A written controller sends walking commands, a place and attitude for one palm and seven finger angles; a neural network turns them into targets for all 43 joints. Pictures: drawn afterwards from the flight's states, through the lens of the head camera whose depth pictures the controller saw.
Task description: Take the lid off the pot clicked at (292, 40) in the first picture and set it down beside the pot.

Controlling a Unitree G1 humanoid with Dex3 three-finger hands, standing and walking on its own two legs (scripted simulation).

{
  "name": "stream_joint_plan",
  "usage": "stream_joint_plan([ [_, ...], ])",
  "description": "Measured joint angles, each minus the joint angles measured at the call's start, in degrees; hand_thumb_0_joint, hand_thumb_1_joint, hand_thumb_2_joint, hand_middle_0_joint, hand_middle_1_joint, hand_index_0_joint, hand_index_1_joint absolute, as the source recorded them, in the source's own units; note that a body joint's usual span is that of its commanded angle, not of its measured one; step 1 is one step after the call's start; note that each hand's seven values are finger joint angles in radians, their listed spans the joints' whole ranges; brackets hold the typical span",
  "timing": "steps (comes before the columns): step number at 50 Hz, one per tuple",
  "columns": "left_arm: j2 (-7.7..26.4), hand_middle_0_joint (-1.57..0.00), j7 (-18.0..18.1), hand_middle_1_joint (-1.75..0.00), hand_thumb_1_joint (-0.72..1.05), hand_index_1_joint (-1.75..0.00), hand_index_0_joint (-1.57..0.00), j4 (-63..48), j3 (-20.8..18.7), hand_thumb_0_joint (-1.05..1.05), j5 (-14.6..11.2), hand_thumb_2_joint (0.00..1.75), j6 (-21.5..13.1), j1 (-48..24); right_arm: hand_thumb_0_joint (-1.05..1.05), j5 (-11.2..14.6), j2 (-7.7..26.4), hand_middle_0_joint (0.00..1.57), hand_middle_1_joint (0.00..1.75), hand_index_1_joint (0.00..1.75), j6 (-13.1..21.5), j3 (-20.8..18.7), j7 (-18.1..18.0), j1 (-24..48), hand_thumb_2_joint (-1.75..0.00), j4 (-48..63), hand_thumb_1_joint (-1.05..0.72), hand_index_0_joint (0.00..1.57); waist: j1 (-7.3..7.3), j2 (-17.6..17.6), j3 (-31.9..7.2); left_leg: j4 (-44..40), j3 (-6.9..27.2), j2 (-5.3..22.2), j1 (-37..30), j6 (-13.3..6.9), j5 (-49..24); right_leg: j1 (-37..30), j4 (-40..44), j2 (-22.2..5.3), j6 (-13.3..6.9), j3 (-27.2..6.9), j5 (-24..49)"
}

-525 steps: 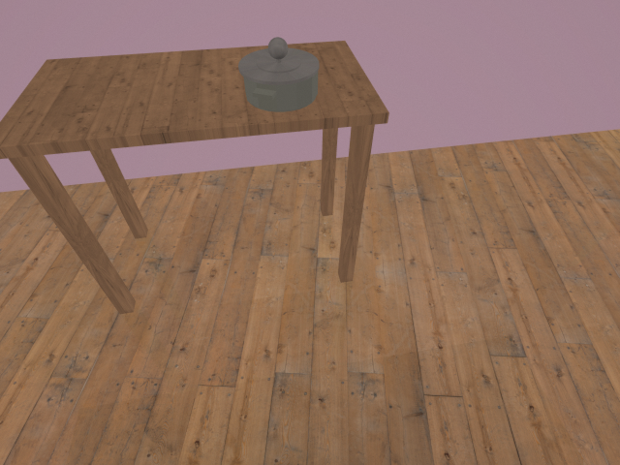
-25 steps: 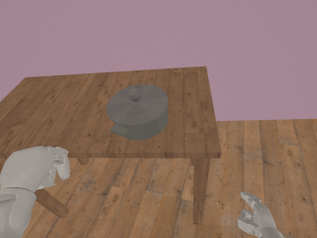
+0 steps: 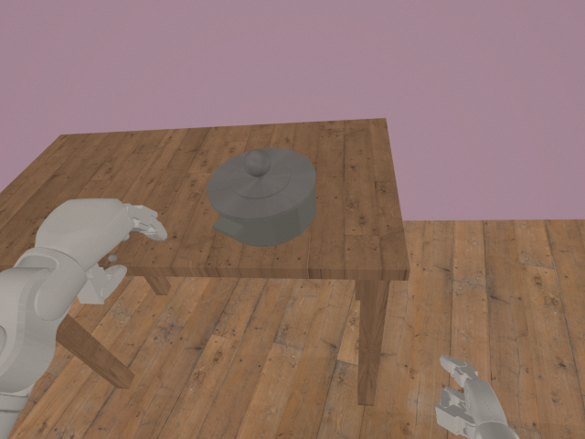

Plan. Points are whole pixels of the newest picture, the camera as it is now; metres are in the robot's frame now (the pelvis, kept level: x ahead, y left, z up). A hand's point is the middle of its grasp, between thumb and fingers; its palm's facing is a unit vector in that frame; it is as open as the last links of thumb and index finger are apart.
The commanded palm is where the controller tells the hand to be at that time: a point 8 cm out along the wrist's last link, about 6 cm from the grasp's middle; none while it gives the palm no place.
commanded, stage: reach forward and open the fingers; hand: left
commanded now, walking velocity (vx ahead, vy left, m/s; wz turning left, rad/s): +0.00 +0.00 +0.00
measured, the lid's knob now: (257, 163) +0.54 +0.14 +0.11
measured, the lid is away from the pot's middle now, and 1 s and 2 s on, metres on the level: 0.00 0.00 0.00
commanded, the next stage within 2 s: move the open hand above the knob in 0.26 s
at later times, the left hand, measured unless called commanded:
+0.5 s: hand (144, 223) +0.32 +0.23 +0.18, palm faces -0.10 +0.01 -1.00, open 10.2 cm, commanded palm +0.30 +0.23 +0.25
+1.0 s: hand (182, 182) +0.39 +0.20 +0.18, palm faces -0.13 -0.06 -0.99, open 10.2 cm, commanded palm +0.37 +0.20 +0.25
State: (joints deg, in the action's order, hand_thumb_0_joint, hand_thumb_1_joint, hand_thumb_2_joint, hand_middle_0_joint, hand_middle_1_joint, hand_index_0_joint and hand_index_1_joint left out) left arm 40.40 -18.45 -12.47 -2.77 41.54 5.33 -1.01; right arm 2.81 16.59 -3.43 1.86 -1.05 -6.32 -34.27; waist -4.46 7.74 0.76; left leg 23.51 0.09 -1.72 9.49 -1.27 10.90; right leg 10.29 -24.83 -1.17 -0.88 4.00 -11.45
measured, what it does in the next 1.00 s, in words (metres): stands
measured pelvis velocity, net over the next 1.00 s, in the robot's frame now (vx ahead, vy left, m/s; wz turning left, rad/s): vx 0.02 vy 0.01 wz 0.00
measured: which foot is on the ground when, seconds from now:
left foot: down 0.00-1.00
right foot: down 0.00-1.00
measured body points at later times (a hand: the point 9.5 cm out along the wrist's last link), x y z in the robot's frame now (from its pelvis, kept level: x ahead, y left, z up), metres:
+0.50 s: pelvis -0.01 +0.00 +0.00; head -0.02 -0.06 +0.44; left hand +0.32 +0.23 +0.23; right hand +0.20 -0.22 -0.10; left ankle +0.02 +0.11 -0.74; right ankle +0.03 -0.11 -0.74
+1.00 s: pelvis +0.02 +0.01 +0.00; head +0.02 -0.05 +0.44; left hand +0.39 +0.20 +0.24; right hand +0.21 -0.22 -0.11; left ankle +0.02 +0.11 -0.74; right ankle +0.03 -0.11 -0.74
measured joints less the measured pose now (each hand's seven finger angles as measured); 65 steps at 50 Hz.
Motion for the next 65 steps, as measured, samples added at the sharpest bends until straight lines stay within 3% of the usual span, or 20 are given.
stream_joint_plan([
  [5, -2.4, -0.90, -0.6, -0.19, -0.29, -0.18, -0.90, 2.3, 0.6, 0.00, -0.3, 1.57, 2.3, -3.0, 0.01, 0.5, 0.4, 0.20, 0.30, 0.30, -0.1, -0.3, 0.7, -0.8, -0.90, 0.4, -0.90, 0.20, 0.48, 0.4, 0.1, 0.0, -0.4, -0.3, 0.4, -0.2, -0.5, 0.8, -0.5, -0.3, 0.2, -0.4, 0.3],
  [10, -1.2, -0.88, -1.3, -0.12, -0.34, -0.12, -0.88, 3.5, 3.7, 0.00, 1.4, 1.58, 0.6, -6.6, 0.01, 0.3, 0.4, 0.20, 0.30, 0.30, 0.6, 0.0, 0.0, -0.7, -0.90, -0.2, -0.90, 0.20, 0.68, 0.1, 0.2, 0.3, -0.7, -0.5, 0.6, -0.3, -0.6, 1.3, -1.4, -0.5, 0.2, -0.7, 0.2],
  [14, 0.0, -0.87, -1.1, -0.10, -0.36, -0.10, -0.87, 7.7, 3.0, 0.00, 1.3, 1.59, 0.9, -11.6, 0.01, 0.5, 0.2, 0.20, 0.30, 0.30, 0.6, 0.1, 0.0, -0.5, -0.90, -0.4, -0.90, 0.20, 0.84, -0.1, -0.1, 0.3, -0.8, -0.5, 0.9, -0.2, -0.8, 1.8, -1.9, -0.6, 0.1, -0.8, 0.2],
  [18, -1.9, -0.86, -1.6, -0.09, -0.36, -0.09, -0.86, 9.6, 1.9, 0.00, 0.6, 1.59, 3.1, -13.4, 0.01, 1.0, 0.4, 0.20, 0.30, 0.30, 0.4, -0.1, 0.9, -0.9, -0.90, 0.6, -0.90, 0.20, 0.97, 0.3, -0.7, 0.4, -0.9, -0.6, 1.4, -0.3, -0.8, 2.4, -2.0, -0.6, 0.2, -0.9, 0.2],
  [22, -3.3, -0.86, -2.5, -0.09, -0.37, -0.08, -0.86, 10.0, 5.1, 0.00, 1.4, 1.59, 3.1, -14.6, 0.01, 1.1, 0.7, 0.20, 0.30, 0.30, 0.6, 0.1, 0.6, -0.8, -0.90, 0.9, -0.90, 0.20, 0.96, 0.1, -0.4, 0.9, -0.8, -0.7, 1.7, -0.3, -0.5, 2.7, -2.6, -0.7, 0.2, -0.8, -0.2],
  [25, -2.5, -0.87, -3.0, -0.09, -0.37, -0.08, -0.87, 13.1, 7.6, 0.00, 2.6, 1.60, 2.1, -18.5, 0.01, 0.9, 0.6, 0.20, 0.30, 0.30, 0.8, 0.5, -0.2, -0.2, -0.90, 0.1, -0.90, 0.20, 1.05, -0.6, 0.2, 1.1, -0.5, -0.7, 1.9, -0.2, -0.5, 2.9, -3.0, -0.8, 0.1, -0.6, -0.5],
  [29, -1.7, -0.87, -3.2, -0.09, -0.37, -0.08, -0.87, 16.9, 7.5, 0.00, 3.1, 1.60, 2.7, -23.6, 0.01, 0.8, 0.4, 0.20, 0.30, 0.30, 0.9, 0.4, -0.2, -0.1, -0.90, -0.3, -0.90, 0.20, 1.41, -1.0, 0.2, 1.1, -0.3, -0.6, 2.4, -0.1, -0.4, 3.3, -2.9, -0.7, -0.1, -0.4, -0.6],
  [36, -5.0, -0.86, -4.5, -0.09, -0.37, -0.08, -0.86, 18.6, 8.5, 0.00, 3.2, 1.60, 6.0, -24.7, 0.01, 1.2, 1.0, 0.20, 0.30, 0.30, -0.8, 0.1, 1.2, -0.7, -0.90, 0.3, -0.90, 0.20, 2.10, -0.5, -1.1, 1.2, -0.6, -0.6, 2.7, -0.3, 0.5, 3.7, -3.0, -0.7, 0.1, -0.7, -1.3],
  [42, -4.4, -0.87, -5.3, -0.09, -0.37, -0.08, -0.87, 19.6, 11.1, 0.00, 3.7, 1.60, 5.7, -28.2, 0.01, 1.0, 1.0, 0.20, 0.30, 0.30, -0.7, 0.3, 0.6, -0.4, -0.90, -0.2, -0.90, 0.20, 2.60, -1.1, -0.2, 1.3, -0.6, -0.8, 2.4, -0.4, 1.0, 3.5, -3.4, -0.9, 0.2, -0.7, -2.0],
  [48, -6.4, -0.86, -5.1, -0.09, -0.37, -0.08, -0.86, 23.0, 11.1, 0.00, 3.8, 1.61, 9.0, -32.1, 0.01, 1.5, 1.0, 0.20, 0.30, 0.30, -2.0, -0.2, 1.7, -0.7, -0.90, -0.2, -0.90, 0.20, 2.44, -1.0, -1.4, 1.1, -0.5, -1.1, 3.0, -0.6, 1.2, 4.0, -3.3, -1.1, 0.4, -0.7, -2.3],
  [53, -8.6, -0.86, -5.7, -0.09, -0.37, -0.08, -0.86, 20.9, 15.2, 0.00, 4.2, 1.61, 9.5, -31.8, 0.01, 1.6, 0.7, 0.20, 0.30, 0.30, -2.7, 0.1, 2.0, -0.2, -0.90, 0.0, -0.90, 0.20, 2.54, -1.1, -1.1, 1.4, -0.5, -1.3, 2.8, -0.8, 1.8, 3.8, -3.6, -1.4, 0.6, -0.7, -2.8],
  [58, -8.2, -0.87, -4.5, -0.09, -0.37, -0.08, -0.87, 24.8, 16.5, 0.00, 5.1, 1.60, 8.9, -36.9, 0.01, 1.3, -0.1, 0.20, 0.30, 0.30, -2.6, 0.8, 1.4, 0.8, -0.90, -0.9, -0.90, 0.20, 2.90, -1.6, -0.8, 1.2, -0.6, -1.4, 2.9, -0.8, 1.8, 4.0, -3.6, -1.5, 0.6, -0.8, -3.0],
  [65, -11.2, -0.86, -3.9, -0.09, -0.37, -0.08, -0.86, 30.2, 17.3, 0.00, 5.5, 1.61, 12.5, -40.3, 0.01, 1.9, -0.4, 0.20, 0.30, 0.30, -4.2, 0.6, 2.5, -0.4, -0.90, -0.8, -0.90, 0.20, 3.01, -1.6, -2.3, 1.0, -0.7, -1.6, 3.8, -0.9, 1.9, 5.0, -3.6, -1.6, 0.8, -0.9, -3.2],
])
